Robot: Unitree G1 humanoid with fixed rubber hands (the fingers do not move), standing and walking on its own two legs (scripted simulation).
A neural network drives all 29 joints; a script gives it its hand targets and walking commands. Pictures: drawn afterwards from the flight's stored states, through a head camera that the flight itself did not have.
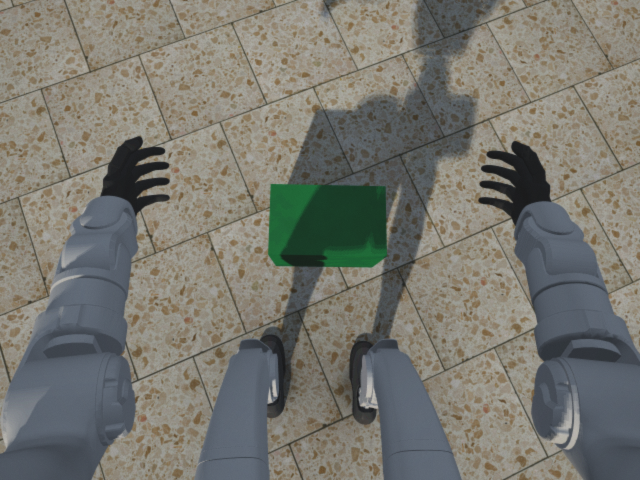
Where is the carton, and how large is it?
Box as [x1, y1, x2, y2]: [268, 184, 386, 266]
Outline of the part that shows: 271,184 268,254 276,265 372,266 386,256 385,186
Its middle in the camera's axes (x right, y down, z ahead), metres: +0.01 -0.04 +0.97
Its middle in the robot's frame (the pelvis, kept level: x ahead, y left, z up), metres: +0.50 -0.03 -0.57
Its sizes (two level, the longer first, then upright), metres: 0.267 0.165 0.209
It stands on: the floor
